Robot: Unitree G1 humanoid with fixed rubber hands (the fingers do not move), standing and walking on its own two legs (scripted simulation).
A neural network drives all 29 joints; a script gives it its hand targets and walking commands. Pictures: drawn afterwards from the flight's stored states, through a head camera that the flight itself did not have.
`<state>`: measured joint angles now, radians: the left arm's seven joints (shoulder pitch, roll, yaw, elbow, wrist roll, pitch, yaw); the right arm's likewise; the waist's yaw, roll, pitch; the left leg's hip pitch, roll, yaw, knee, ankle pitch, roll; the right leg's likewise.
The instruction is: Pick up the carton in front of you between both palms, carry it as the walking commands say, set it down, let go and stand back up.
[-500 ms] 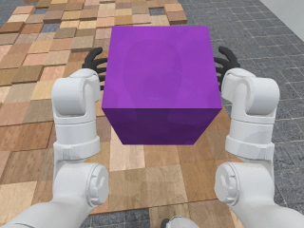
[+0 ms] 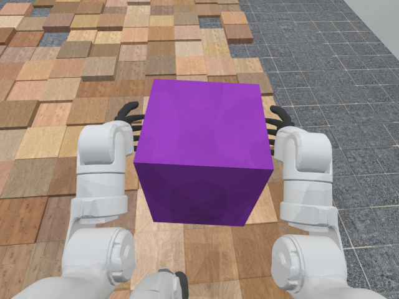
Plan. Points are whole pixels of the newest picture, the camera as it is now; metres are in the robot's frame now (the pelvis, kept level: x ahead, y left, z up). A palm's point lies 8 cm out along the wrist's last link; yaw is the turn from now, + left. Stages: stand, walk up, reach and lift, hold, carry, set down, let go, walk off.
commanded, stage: carry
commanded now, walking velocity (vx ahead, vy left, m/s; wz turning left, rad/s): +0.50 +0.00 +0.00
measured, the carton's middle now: (202, 158) +0.38 +0.00 +0.03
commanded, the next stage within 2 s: none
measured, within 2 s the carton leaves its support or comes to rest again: neither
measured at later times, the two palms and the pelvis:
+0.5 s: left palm (157, 31) +0.63 +0.11 +0.17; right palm (287, 32) +0.64 -0.19 +0.17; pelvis +0.28 -0.04 +0.02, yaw +1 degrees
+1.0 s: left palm (158, 9) +0.92 +0.15 +0.09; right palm (250, 12) +0.91 -0.15 +0.09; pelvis +0.58 +0.00 +0.01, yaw -1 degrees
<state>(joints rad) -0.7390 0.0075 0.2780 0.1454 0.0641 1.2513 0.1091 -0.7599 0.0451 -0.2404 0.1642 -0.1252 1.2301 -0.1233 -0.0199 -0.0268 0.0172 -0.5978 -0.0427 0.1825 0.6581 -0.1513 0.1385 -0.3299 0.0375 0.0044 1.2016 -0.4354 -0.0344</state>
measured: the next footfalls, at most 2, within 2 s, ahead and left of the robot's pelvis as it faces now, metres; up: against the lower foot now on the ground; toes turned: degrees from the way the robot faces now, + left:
right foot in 0.40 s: +0.36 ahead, -0.12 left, -0.01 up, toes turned -5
left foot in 0.86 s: +0.68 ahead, +0.08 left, -0.01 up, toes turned +6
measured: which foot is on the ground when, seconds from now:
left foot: down 0.00-0.40, up 0.42-0.84, down 0.86-1.00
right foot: up 0.00-0.38, down 0.40-0.92, up 0.94-1.00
